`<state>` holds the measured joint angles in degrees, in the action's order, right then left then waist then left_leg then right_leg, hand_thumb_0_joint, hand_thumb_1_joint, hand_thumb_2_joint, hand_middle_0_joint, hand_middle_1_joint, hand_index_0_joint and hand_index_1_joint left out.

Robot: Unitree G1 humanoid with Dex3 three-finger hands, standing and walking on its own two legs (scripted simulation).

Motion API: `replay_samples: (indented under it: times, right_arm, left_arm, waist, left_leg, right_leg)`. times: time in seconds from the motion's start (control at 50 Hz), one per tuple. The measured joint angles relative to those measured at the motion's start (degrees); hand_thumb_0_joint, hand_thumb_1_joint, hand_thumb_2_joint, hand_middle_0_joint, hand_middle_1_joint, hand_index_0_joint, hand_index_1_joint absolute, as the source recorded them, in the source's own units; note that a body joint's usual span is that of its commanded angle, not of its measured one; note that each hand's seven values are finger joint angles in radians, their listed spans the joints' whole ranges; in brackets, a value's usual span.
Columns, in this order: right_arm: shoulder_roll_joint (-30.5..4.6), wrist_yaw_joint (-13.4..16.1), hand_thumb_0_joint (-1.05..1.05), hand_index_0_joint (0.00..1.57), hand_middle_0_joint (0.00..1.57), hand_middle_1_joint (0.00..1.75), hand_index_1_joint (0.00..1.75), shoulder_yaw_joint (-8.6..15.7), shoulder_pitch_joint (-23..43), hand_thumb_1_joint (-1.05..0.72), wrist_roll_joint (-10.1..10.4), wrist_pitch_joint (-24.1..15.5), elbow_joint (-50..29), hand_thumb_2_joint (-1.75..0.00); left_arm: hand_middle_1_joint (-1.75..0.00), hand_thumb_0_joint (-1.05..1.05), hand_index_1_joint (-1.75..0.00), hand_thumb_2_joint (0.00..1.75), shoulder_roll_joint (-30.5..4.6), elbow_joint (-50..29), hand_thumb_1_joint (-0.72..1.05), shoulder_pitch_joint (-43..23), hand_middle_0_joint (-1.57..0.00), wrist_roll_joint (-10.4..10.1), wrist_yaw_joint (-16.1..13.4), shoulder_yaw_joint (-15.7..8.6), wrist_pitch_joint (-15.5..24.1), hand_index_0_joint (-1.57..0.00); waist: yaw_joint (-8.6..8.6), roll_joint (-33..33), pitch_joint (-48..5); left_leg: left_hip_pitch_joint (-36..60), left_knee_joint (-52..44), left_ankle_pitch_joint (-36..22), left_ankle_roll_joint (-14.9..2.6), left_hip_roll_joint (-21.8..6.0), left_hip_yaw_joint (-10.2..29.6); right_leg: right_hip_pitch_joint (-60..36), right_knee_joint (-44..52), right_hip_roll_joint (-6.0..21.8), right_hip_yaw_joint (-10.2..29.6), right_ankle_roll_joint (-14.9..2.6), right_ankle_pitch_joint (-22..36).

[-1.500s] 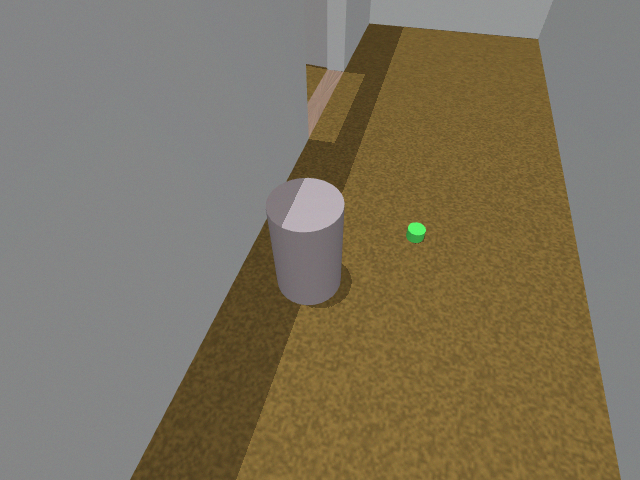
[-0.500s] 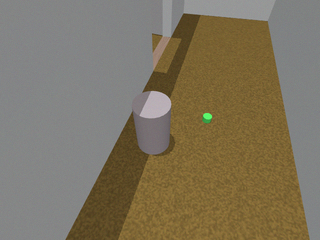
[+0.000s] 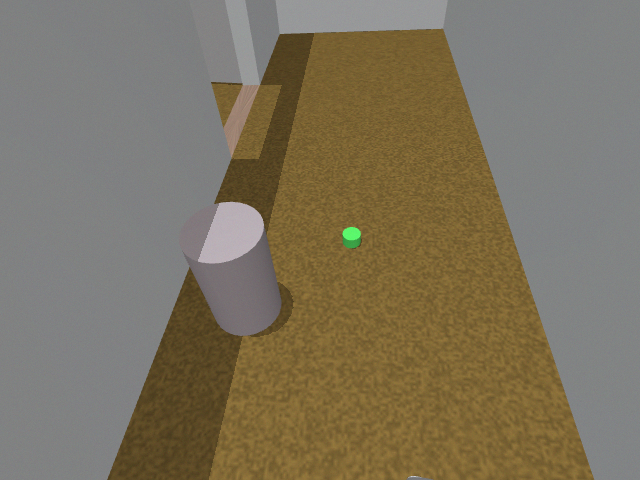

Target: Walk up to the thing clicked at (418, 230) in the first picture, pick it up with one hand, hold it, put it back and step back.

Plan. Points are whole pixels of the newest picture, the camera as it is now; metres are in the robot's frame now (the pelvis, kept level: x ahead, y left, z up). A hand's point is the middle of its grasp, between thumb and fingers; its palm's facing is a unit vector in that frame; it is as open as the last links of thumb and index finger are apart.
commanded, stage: walk up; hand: left
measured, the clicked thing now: (351, 237) +1.14 -0.03 -0.72
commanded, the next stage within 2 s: none
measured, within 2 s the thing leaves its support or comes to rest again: neither
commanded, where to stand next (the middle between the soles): +0.71 -0.14 m, yaw -16 degrees
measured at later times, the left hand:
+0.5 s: hand (199, 348) +0.34 +0.24 -0.11, palm faces -0.27 -0.90 -0.34, open 7.4 cm
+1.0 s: hand (261, 265) +0.51 +0.16 -0.11, palm faces -0.28 -0.89 -0.35, open 7.4 cm
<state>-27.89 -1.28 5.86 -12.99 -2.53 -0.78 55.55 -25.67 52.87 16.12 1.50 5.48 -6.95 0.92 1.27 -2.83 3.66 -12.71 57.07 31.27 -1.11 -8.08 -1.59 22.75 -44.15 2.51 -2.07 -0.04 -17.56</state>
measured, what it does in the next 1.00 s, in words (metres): walks ahead, turning right: left foot, then right foot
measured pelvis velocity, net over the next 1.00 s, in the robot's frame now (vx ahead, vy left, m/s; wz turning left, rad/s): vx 0.38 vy -0.08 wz -0.29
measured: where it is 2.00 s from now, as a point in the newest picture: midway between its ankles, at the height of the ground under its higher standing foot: (385, 343)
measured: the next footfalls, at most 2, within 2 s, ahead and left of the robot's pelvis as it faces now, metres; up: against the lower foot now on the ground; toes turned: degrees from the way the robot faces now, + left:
left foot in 0.28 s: +0.23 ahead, +0.11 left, +0.00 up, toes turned -1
right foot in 0.68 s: +0.38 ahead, -0.20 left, +0.00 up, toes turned -15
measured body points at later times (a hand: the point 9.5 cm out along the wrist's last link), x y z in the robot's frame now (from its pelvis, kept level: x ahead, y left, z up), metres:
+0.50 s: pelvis +0.19 +0.00 +0.03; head +0.21 +0.02 +0.48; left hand +0.35 +0.29 -0.09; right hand +0.12 -0.33 -0.06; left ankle +0.19 +0.11 -0.71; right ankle +0.23 -0.16 -0.65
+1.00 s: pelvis +0.38 -0.08 +0.02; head +0.39 -0.08 +0.47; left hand +0.53 +0.21 -0.08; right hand +0.36 -0.41 -0.09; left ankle +0.52 +0.04 -0.68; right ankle +0.34 -0.19 -0.71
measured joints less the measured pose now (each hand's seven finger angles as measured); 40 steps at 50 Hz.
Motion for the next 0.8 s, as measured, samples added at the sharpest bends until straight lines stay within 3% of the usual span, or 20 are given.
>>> replay_samples:
  times: [0.04,0.08,0.22,0.26,0.3,0.36,0.42,0.48,0.58,0.66,0.7,0.76,0.8]
  right_arm:
    - [0.0,-0.4,0.01,0.20,0.20,0.30,0.30,-0.4,0.9,-0.90,0.8,-0.1,-0.4,-0.90]
    - [0.5,-0.9,0.01,0.20,0.20,0.30,0.30,-0.9,1.0,-0.90,1.2,-0.8,-1.4,-0.90]
    - [3.8,-2.9,0.01,0.20,0.20,0.30,0.30,-1.7,-1.4,-0.90,0.6,-2.3,-4.9,-0.90]
    - [3.8,-2.9,0.01,0.21,0.20,0.30,0.30,-1.6,-2.8,-0.90,0.3,-3.2,-5.7,-0.90]
    - [3.7,-2.1,0.01,0.21,0.21,0.30,0.30,-1.2,-3.9,-0.90,-0.2,-4.6,-6.8,-0.90]
    - [4.6,-1.3,0.01,0.21,0.20,0.30,0.30,-1.4,-5.1,-0.90,0.7,-4.8,-6.3,-0.90]
    - [5.1,-1.1,0.01,0.21,0.20,0.30,0.30,-2.0,-7.2,-0.90,0.8,-4.7,-5.5,-0.90]
    - [4.8,-1.0,0.01,0.21,0.20,0.30,0.30,-2.2,-9.4,-0.90,0.8,-5.0,-5.4,-0.90]
    - [3.4,-1.1,0.01,0.21,0.21,0.30,0.30,-2.3,-11.4,-0.90,0.9,-4.4,-5.7,-0.90]
    - [2.4,-1.0,0.01,0.21,0.21,0.30,0.30,-2.1,-12.4,-0.90,1.1,-3.2,-6.0,-0.90]
    - [2.2,-0.7,0.01,0.21,0.21,0.30,0.30,-2.3,-11.8,-0.90,1.2,-2.4,-5.7,-0.90]
    - [3.1,-0.4,0.01,0.20,0.20,0.30,0.30,-3.1,-8.8,-0.90,1.7,-1.2,-5.1,-0.90]
    - [3.2,-0.4,0.01,0.20,0.20,0.30,0.30,-3.3,-7.1,-0.90,1.9,-1.2,-5.5,-0.90]
  left_arm:
    - [-0.30,0.00,-0.30,0.90,1.8,-0.4,0.91,0.7,-0.20,-0.6,-0.6,1.0,0.1,-0.20]
    - [-0.30,0.00,-0.30,0.90,3.1,-0.6,0.91,1.7,-0.20,-0.8,-0.9,2.0,0.1,-0.20]
    - [-0.30,0.01,-0.30,0.90,3.5,-2.0,0.90,4.5,-0.21,-0.6,-1.2,3.4,0.4,-0.20]
    - [-0.30,0.01,-0.30,0.90,3.0,-2.4,0.90,4.9,-0.21,-0.4,-1.3,3.5,0.3,-0.20]
    - [-0.30,0.01,-0.30,0.90,2.5,-2.3,0.90,4.6,-0.21,-0.3,-1.9,3.3,0.0,-0.20]
    - [-0.30,0.01,-0.30,0.90,1.3,-1.1,0.91,2.3,-0.21,-0.4,-2.7,3.8,-0.2,-0.20]
    - [-0.30,0.01,-0.30,0.90,0.2,-1.4,0.91,0.4,-0.20,-0.9,-2.3,3.5,0.8,-0.20]
    - [-0.30,0.01,-0.30,0.90,-0.3,-2.2,0.91,-1.6,-0.20,-1.2,-1.7,3.2,0.8,-0.20]
    - [-0.30,0.01,-0.30,0.90,-0.4,-4.1,0.91,-5.7,-0.20,-1.2,-0.7,2.9,0.3,-0.20]
    - [-0.30,0.01,-0.30,0.90,0.1,-4.7,0.91,-7.7,-0.20,-1.3,-0.3,3.0,0.7,-0.20]
    - [-0.30,0.01,-0.30,0.90,0.7,-5.3,0.91,-8.6,-0.20,-1.2,-0.9,2.8,1.8,-0.20]
    - [-0.30,0.00,-0.30,0.90,2.1,-6.4,0.91,-8.2,-0.20,-2.2,-1.9,3.3,2.7,-0.20]
    - [-0.30,0.00,-0.30,0.90,3.3,-6.5,0.91,-7.0,-0.20,-2.7,-2.3,4.1,2.7,-0.20]
  waist:
    - [0.51,-1.0,0.5]
    - [0.77,-1.3,0.6]
    - [0.99,1.9,-0.5]
    - [0.55,3.3,-1.1]
    - [-0.66,5.1,-1.2]
    - [-2.91,7.2,-0.8]
    - [-3.97,8.2,-0.6]
    - [-4.73,7.5,-0.1]
    - [-5.70,5.2,1.6]
    - [-6.55,3.2,1.4]
    - [-6.22,1.4,2.1]
    - [-4.69,1.3,2.9]
    - [-3.79,0.7,2.7]
  left_leg:
    - [-5.2,6.0,-2.6,-0.22,2.0,0.8]
    - [-9.0,5.3,-5.2,-0.33,2.9,-0.2]
    - [-12.7,-12.3,-11.1,0.15,3.6,-1.5]
    - [-10.2,-17.9,-13.6,0.05,4.1,-2.0]
    - [-9.4,-17.6,-16.0,0.03,4.9,-3.6]
    - [-6.4,-18.1,-13.7,-0.05,5.2,-5.4]
    - [-1.0,-24.0,-14.3,0.29,5.3,-6.7]
    - [3.8,-29.1,-14.7,0.45,4.9,-7.6]
    - [8.9,-31.5,-12.2,1.88,3.7,-8.9]
    - [10.8,-27.1,-6.3,3.45,2.1,-9.2]
    - [8.2,-16.6,-3.4,1.49,-0.3,-7.1]
    - [-0.2,2.8,-3.9,-0.09,2.2,-0.7]
    - [-5.2,7.0,-6.1,-0.51,2.7,0.7]
  right_leg:
    - [-2.3,2.5,-1.5,0.1,-0.79,0.0]
    - [-5.0,6.1,-2.5,0.4,-1.16,0.8]
    - [-10.7,11.9,-4.3,3.0,-1.34,-0.3]
    - [-10.3,8.7,-4.0,4.1,-1.19,-3.5]
    - [-6.3,-1.9,-4.1,7.0,-2.60,-8.2]
    - [0.6,-16.9,-5.3,8.6,-2.67,-6.2]
    - [4.9,-18.0,-3.4,6.9,-1.22,-1.3]
    - [7.1,-12.5,-1.6,6.1,-0.04,0.6]
    - [7.0,1.3,0.8,3.5,-0.84,4.4]
    - [1.7,10.1,0.0,1.1,-2.24,7.1]
    - [0.2,8.6,-2.0,0.3,-1.66,8.0]
    - [-1.3,5.8,-2.7,1.0,-1.86,4.1]
    - [-3.7,8.0,-3.2,1.5,-2.00,3.8]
